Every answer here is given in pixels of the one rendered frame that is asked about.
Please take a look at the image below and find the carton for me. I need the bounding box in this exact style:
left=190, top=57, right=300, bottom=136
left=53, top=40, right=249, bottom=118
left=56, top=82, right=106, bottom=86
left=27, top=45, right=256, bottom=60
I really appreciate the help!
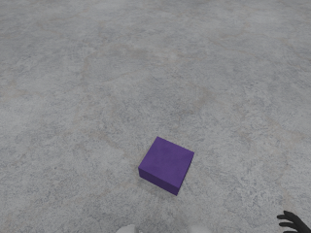
left=138, top=136, right=194, bottom=196

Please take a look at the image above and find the right robot hand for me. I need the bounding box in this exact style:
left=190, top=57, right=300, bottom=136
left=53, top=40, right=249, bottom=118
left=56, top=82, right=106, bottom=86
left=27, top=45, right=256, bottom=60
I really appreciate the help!
left=276, top=211, right=311, bottom=233

